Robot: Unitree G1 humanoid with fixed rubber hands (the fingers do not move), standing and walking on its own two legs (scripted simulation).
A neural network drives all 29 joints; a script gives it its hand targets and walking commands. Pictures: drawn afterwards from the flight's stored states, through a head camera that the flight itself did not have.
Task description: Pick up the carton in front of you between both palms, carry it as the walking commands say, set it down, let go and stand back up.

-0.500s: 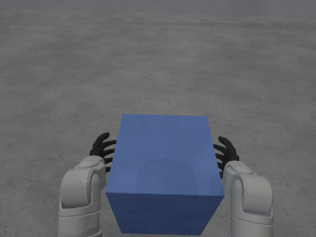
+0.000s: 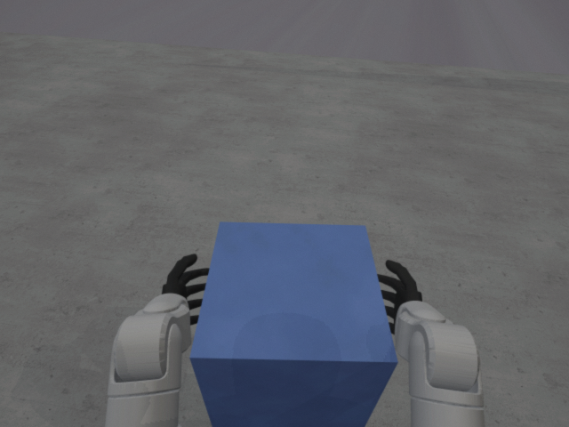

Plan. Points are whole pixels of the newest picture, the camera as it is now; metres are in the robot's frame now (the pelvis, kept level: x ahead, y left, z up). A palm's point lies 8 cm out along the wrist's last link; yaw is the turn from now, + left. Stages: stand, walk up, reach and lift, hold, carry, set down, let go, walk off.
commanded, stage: carry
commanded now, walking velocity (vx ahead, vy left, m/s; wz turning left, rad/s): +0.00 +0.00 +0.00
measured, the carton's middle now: (289, 332) +0.28 +0.00 +0.01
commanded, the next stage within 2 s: hold in 0.84 s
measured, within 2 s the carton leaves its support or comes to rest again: neither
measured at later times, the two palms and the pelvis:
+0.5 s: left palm (172, 334) +0.25 +0.16 +0.05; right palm (398, 341) +0.25 -0.14 +0.05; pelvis -0.04 +0.01 +0.00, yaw +0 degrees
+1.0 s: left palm (156, 347) +0.23 +0.17 +0.05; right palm (389, 348) +0.24 -0.13 +0.05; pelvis -0.05 +0.01 +0.01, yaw +3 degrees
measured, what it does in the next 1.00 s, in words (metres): shifts its weight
